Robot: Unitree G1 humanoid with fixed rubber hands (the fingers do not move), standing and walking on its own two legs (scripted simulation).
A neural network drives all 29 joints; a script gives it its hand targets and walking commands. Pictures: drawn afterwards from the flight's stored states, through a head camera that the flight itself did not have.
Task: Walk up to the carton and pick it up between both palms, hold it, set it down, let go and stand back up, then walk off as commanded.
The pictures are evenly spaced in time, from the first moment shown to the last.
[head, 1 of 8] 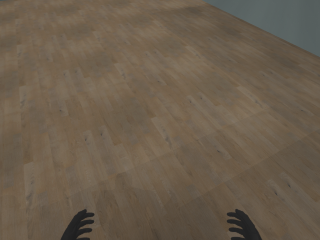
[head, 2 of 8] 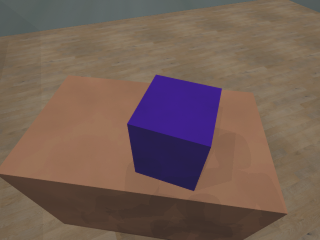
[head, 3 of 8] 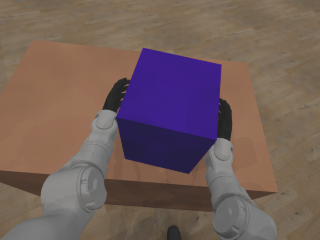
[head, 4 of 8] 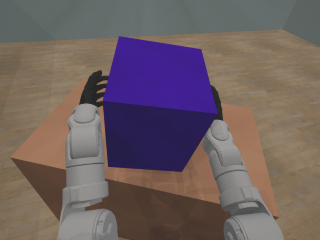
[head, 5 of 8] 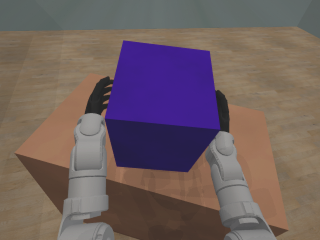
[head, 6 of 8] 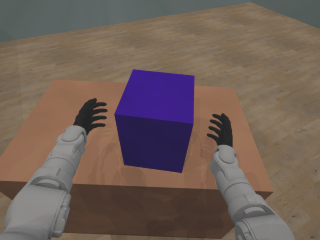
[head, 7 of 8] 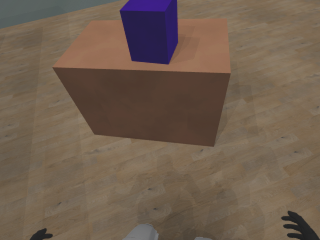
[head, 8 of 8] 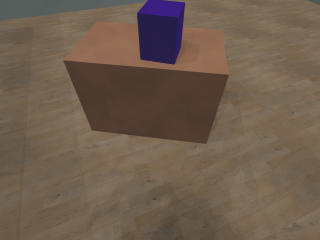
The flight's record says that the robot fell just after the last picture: no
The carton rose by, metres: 0.18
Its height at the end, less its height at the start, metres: +0.00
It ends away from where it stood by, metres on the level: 0.03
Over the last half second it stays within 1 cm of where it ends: yes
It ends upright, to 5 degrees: yes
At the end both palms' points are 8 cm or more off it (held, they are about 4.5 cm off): yes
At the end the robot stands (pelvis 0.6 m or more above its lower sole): yes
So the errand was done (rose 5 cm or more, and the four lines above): yes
